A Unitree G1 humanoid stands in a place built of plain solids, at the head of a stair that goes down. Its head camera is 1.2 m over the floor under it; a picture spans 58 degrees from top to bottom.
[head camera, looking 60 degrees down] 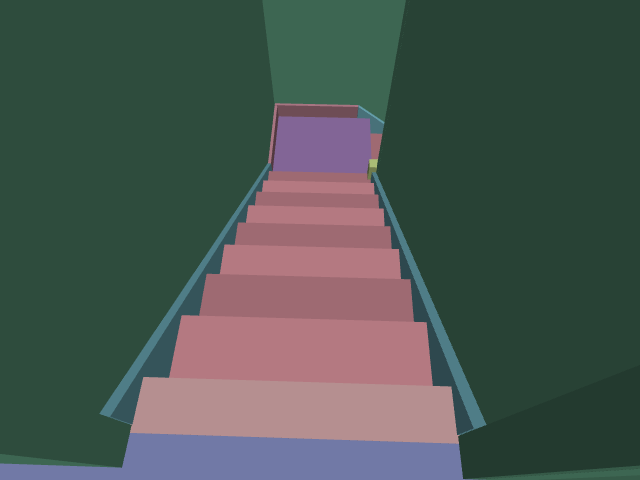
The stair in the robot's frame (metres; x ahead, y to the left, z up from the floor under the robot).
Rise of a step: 0.20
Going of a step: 0.25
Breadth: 0.83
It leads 1 degrees to the right of straight ahead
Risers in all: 9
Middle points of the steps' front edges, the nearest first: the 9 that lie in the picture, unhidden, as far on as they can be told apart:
0.25 0.06 0.00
0.50 0.06 -0.20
0.75 0.05 -0.40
1.00 0.04 -0.60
1.25 0.03 -0.80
1.50 0.03 -1.00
1.75 0.02 -1.20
2.00 0.01 -1.39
2.25 0.02 -1.59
